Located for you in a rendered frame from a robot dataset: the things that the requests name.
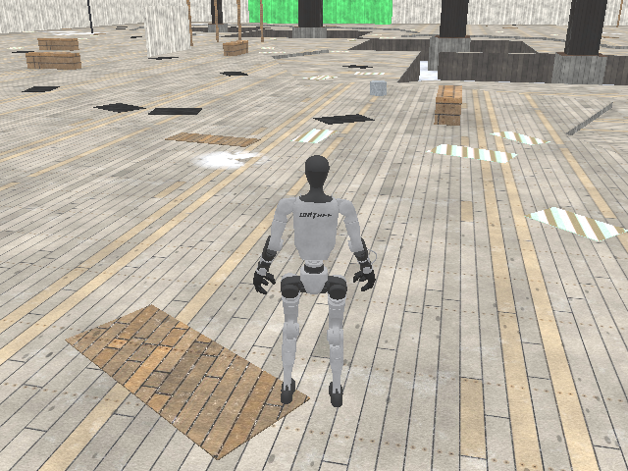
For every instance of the robot right upper arm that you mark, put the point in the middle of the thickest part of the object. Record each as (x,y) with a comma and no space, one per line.
(347,209)

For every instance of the left robot hand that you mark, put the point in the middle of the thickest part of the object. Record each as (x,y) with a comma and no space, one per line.
(258,280)

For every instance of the robot left forearm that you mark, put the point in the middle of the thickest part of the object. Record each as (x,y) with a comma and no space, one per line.
(266,259)

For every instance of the robot right forearm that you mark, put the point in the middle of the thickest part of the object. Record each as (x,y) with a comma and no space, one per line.
(363,259)

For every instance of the right robot hand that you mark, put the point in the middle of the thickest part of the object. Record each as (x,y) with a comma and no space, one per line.
(363,277)

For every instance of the left robot foot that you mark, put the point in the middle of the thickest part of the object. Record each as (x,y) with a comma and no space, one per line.
(286,396)

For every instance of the robot left shin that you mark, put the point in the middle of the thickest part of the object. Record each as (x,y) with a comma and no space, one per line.
(288,356)

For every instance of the robot left upper arm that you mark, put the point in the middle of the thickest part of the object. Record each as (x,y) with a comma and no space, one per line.
(284,207)

